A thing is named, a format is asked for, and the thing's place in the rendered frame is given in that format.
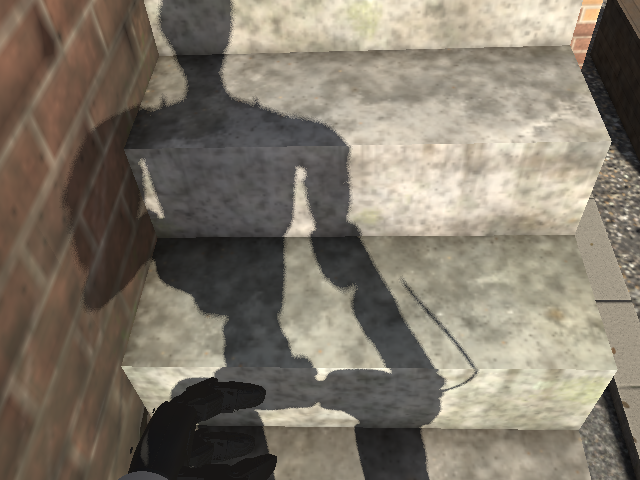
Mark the robot left hand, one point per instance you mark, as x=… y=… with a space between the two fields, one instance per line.
x=172 y=448

